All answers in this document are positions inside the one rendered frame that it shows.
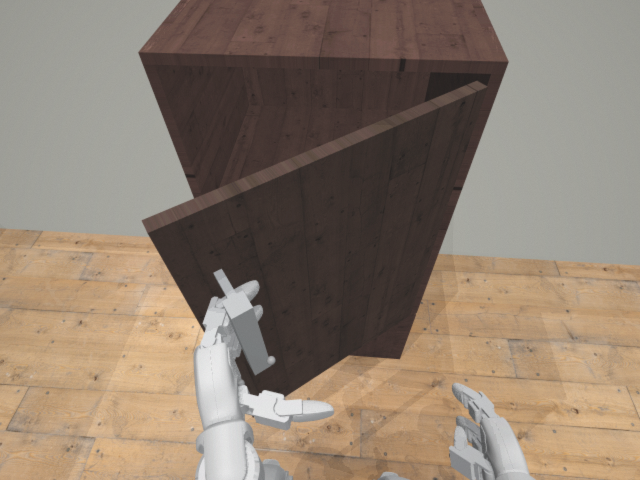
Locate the robot left forearm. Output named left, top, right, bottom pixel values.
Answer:
left=195, top=419, right=265, bottom=480

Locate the left robot hand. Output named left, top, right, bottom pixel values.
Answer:
left=193, top=280, right=334, bottom=431

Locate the handle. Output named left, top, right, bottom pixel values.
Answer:
left=213, top=269, right=271, bottom=375

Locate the right robot hand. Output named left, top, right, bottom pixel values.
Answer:
left=449, top=383, right=530, bottom=480

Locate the cupboard door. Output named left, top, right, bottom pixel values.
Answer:
left=142, top=81, right=488, bottom=417

